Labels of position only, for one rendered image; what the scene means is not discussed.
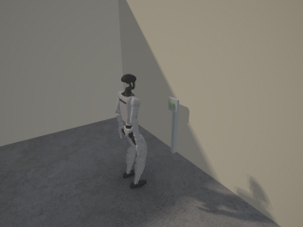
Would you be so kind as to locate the robot right upper arm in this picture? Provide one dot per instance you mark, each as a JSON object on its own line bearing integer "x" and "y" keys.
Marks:
{"x": 135, "y": 103}

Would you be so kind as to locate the right robot forearm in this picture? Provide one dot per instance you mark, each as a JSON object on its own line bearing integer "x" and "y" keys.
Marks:
{"x": 136, "y": 133}

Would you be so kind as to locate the robot torso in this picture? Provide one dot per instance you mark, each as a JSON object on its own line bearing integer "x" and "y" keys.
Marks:
{"x": 125, "y": 110}

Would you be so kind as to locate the robot left upper arm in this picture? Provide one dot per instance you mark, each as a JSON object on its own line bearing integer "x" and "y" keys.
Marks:
{"x": 118, "y": 102}

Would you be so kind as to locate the robot left foot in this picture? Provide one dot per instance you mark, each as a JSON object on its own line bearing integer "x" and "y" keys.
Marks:
{"x": 126, "y": 174}

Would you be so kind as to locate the left robot forearm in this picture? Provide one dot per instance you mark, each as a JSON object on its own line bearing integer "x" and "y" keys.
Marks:
{"x": 119, "y": 120}

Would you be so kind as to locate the robot right hand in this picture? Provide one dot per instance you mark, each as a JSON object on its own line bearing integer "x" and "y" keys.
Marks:
{"x": 138, "y": 148}

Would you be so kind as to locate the panel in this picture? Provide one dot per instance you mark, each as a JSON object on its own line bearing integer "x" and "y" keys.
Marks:
{"x": 174, "y": 123}

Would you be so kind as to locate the robot left hand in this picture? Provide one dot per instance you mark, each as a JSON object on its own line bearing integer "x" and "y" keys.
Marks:
{"x": 119, "y": 131}

